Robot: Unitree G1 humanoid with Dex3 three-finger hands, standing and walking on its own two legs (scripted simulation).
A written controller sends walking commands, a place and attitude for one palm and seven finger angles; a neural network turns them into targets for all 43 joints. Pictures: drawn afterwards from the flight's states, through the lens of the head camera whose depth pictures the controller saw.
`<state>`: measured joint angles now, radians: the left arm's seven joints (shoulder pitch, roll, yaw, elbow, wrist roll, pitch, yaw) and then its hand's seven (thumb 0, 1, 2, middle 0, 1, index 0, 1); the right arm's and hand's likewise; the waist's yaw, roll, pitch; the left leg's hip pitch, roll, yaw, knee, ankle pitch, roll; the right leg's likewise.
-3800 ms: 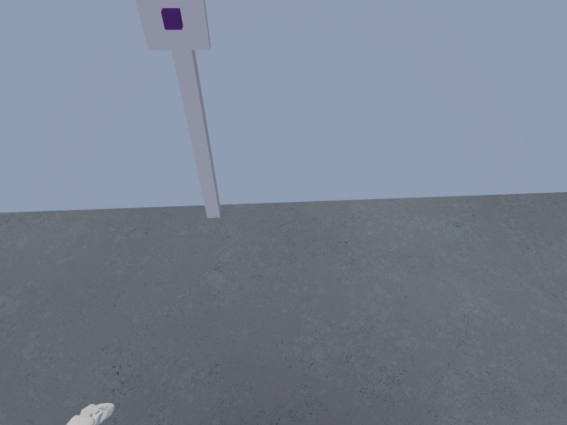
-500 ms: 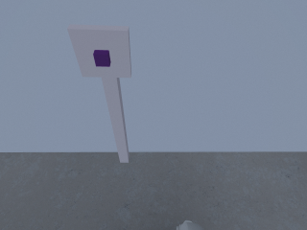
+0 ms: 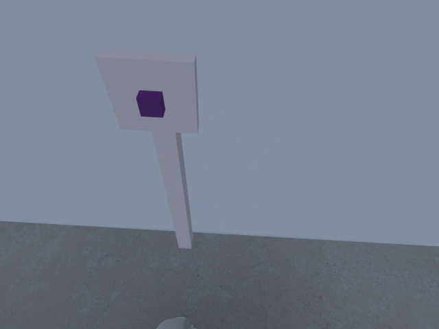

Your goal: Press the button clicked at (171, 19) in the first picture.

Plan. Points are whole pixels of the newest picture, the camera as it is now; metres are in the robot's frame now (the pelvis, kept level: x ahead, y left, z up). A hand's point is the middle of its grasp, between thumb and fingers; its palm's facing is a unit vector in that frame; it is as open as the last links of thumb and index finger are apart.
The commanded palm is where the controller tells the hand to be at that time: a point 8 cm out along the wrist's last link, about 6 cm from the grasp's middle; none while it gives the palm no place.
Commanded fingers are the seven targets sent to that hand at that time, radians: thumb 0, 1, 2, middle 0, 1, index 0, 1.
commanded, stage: come to a stop and stand still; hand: left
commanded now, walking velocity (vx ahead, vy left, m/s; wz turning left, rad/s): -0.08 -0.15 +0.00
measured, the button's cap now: (151, 103) +0.50 +0.18 +0.13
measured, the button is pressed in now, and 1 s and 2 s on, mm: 0 0 0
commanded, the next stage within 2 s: look again from close up in 1.90 s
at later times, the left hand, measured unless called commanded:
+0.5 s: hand out of the picture -0.03 +0.21 -0.16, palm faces -0.01 -0.98 -0.21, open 7.3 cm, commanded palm none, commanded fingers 0.00 0.90 0.90 -0.20 -0.30 -0.20 -0.30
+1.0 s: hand out of the picture -0.14 +0.13 -0.14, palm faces +0.12 -0.98 -0.16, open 7.3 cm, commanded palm none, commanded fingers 0.00 0.90 0.90 -0.20 -0.30 -0.20 -0.30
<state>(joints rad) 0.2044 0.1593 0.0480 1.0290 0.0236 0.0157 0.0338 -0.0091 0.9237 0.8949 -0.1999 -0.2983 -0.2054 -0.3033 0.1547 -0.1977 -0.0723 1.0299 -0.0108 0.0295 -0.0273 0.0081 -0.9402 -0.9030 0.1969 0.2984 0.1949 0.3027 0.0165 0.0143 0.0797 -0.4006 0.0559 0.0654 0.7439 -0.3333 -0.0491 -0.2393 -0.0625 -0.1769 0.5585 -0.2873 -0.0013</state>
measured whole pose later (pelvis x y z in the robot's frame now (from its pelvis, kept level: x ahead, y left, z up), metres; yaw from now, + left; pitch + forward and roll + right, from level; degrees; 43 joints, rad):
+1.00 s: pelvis -0.07 +0.00 +0.02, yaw +0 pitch +0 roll +2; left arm 0.43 0.04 0.01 1.14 0.02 -0.03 0.02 0.00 0.90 0.89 -0.20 -0.30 -0.21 -0.30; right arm 0.30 -0.17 -0.06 1.13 -0.02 0.04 -0.01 0.00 -0.91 -0.90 0.20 0.30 0.20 0.30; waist 0.05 0.04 0.01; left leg -0.34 0.06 0.06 0.69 -0.33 -0.06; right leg -0.10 -0.06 -0.10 0.38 -0.28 -0.01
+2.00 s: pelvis -0.07 +0.01 +0.02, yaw -2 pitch +0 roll +1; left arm 0.33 0.09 0.01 1.12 0.02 0.00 0.03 0.00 0.91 0.89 -0.20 -0.30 -0.21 -0.30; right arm 0.21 -0.20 -0.05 1.12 -0.01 0.05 -0.02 0.00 -0.91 -0.90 0.20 0.30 0.20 0.30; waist 0.03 0.04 0.07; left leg -0.33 0.04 0.04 0.73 -0.37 -0.04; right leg -0.13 -0.03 -0.11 0.42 -0.28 -0.03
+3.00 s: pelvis -0.09 +0.06 +0.01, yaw +1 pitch -1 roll -1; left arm 0.44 0.15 0.03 1.05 0.02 0.02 0.02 0.00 0.91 0.90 -0.20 -0.30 -0.20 -0.30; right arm 0.36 -0.18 -0.05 1.07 -0.03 0.04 -0.02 0.00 -0.91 -0.90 0.20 0.30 0.20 0.30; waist 0.00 0.00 -0.04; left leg -0.35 0.01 0.04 0.68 -0.38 0.04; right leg -0.19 -0.05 -0.08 0.47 -0.26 0.01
